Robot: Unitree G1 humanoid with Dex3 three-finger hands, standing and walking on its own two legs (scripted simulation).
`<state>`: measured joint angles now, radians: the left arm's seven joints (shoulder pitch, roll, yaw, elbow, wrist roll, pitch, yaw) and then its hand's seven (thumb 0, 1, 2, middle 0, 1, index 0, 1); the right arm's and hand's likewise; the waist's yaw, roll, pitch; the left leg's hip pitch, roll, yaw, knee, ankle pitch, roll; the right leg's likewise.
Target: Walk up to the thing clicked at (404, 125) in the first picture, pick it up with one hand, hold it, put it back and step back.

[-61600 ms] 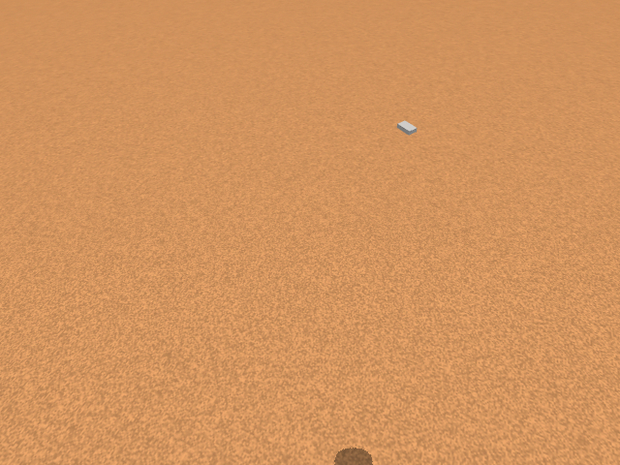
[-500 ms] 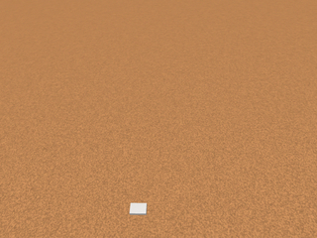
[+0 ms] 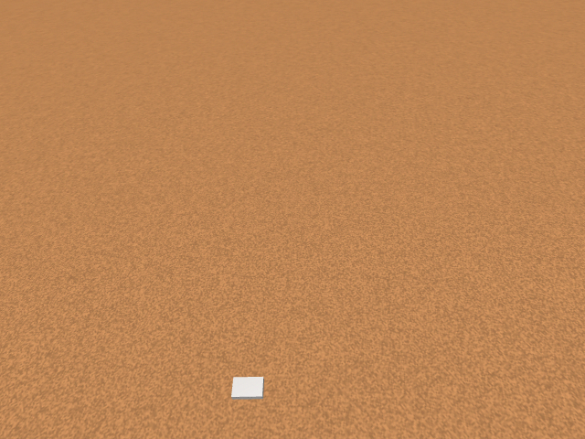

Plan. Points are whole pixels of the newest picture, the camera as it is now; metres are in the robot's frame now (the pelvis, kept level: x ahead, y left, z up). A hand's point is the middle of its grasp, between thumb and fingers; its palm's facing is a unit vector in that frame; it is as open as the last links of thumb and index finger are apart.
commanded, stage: stand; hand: left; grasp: from above
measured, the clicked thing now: (248, 387) +0.44 +0.22 -0.77
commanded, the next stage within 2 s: step back in 1.04 s
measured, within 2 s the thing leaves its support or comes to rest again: neither
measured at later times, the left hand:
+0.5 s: hand out of the picture +0.08 +0.24 -0.16, palm faces +0.00 -0.94 -0.34, open 7.3 cm
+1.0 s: hand out of the picture +0.08 +0.24 -0.16, palm faces -0.02 -0.94 -0.34, open 7.3 cm
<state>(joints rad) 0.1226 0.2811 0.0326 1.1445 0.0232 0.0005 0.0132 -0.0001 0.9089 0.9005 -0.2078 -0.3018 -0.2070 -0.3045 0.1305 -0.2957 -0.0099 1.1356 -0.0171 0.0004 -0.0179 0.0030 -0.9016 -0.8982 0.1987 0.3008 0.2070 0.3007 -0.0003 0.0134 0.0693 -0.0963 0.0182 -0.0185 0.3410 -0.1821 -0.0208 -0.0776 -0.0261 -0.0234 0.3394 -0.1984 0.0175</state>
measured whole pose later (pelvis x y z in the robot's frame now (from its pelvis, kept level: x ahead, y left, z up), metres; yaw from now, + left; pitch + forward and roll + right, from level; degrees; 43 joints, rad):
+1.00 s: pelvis +0.00 -0.01 +0.00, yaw -1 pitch -3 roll +0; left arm 0.11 0.33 0.02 1.13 0.02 0.00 0.00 0.00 0.91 0.90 -0.21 -0.30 -0.21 -0.30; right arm 0.12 -0.33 -0.01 1.14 -0.01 0.00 0.00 0.00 -0.90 -0.90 0.20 0.30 0.21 0.30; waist 0.00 0.01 0.06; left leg -0.09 0.03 -0.01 0.31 -0.18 -0.04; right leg -0.08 -0.01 -0.02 0.33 -0.20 0.00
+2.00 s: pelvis -0.17 +0.02 -0.02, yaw -3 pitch -2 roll +1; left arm 0.15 0.34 0.08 0.82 0.04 0.04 0.00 0.00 0.91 0.90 -0.21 -0.30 -0.21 -0.30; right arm 0.17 -0.42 -0.04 0.89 0.01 0.04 -0.03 0.00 -0.90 -0.90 0.20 0.30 0.21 0.30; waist 0.01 0.02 0.16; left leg -0.42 -0.11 -0.12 1.12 -0.51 -0.01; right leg -0.30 -0.01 0.01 0.59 -0.25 -0.03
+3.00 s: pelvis -0.51 +0.02 -0.02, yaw +1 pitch -3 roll +0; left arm 0.09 0.41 0.08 0.81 0.01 0.08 0.02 0.00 0.91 0.90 -0.21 -0.30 -0.21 -0.30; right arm 0.18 -0.36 -0.03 0.89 -0.04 0.04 0.00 0.01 -0.90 -0.90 0.20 0.30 0.21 0.30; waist -0.02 -0.04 0.19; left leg -0.30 -0.02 -0.03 0.65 -0.30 0.02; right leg -0.50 0.07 0.12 1.09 -0.52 -0.02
